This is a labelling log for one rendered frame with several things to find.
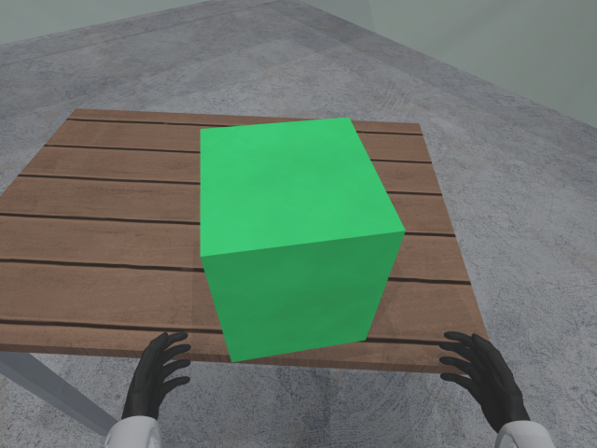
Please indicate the left robot forearm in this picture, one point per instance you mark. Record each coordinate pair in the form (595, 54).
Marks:
(134, 432)

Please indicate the right robot hand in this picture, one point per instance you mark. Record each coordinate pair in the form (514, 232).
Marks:
(492, 383)

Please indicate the carton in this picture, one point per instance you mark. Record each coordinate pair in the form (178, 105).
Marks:
(298, 235)

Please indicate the right robot forearm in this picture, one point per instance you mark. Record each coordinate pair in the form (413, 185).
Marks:
(523, 434)

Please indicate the left robot hand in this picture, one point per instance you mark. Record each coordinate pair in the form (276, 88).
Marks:
(147, 389)

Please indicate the table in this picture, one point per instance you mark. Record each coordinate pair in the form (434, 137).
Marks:
(100, 253)

